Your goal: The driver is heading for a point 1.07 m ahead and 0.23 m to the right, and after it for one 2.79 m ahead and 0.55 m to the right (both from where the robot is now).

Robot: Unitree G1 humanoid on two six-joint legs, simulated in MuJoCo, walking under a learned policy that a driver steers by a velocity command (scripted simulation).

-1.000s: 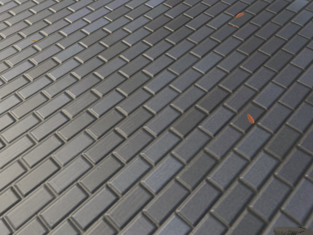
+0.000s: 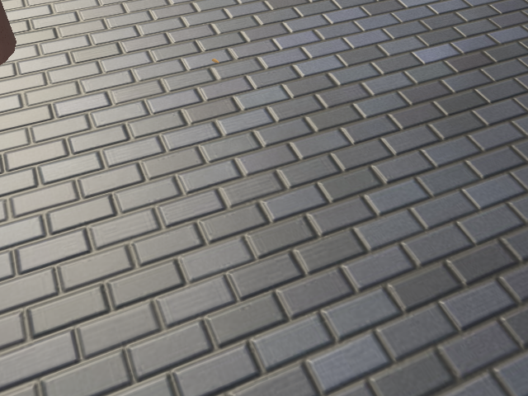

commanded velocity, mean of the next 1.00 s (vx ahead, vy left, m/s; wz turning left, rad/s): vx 0.35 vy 0.00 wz -0.22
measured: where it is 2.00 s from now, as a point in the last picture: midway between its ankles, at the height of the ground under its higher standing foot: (343, 263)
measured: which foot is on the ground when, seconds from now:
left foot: down 0.00-0.34, up 0.36-0.80, down 0.82-1.00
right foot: up 0.00-0.34, down 0.36-0.84, up 0.86-1.00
